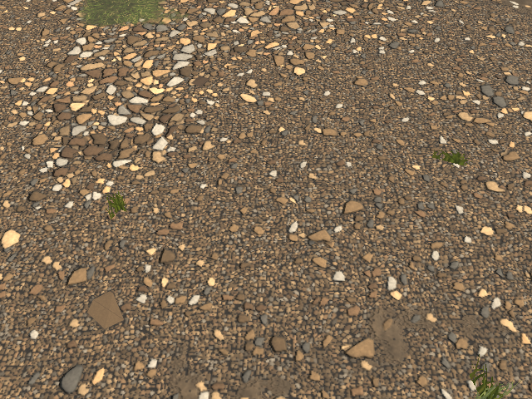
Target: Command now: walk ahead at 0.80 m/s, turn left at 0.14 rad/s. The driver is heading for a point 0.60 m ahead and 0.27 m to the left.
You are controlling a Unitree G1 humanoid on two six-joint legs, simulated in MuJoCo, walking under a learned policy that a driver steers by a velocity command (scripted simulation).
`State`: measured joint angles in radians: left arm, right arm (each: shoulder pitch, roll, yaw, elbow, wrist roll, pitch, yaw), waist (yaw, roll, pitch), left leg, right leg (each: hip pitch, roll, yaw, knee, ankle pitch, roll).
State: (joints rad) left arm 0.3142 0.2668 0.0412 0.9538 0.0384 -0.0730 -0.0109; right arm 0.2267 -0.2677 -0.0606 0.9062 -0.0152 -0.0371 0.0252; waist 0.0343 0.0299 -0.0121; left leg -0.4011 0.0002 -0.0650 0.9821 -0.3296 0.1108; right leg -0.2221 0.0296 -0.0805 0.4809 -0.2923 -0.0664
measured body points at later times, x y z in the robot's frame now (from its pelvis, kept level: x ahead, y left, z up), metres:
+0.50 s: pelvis +0.35 +0.08 -0.03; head +0.38 +0.07 +0.42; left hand +0.32 +0.34 -0.15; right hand +0.52 -0.16 -0.16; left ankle +0.38 +0.10 -0.74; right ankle +0.22 -0.11 -0.60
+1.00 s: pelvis +0.70 +0.19 -0.01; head +0.75 +0.22 +0.44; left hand +0.63 +0.44 -0.14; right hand +0.95 +0.02 -0.13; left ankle +0.60 +0.27 -0.65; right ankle +0.84 +0.17 -0.74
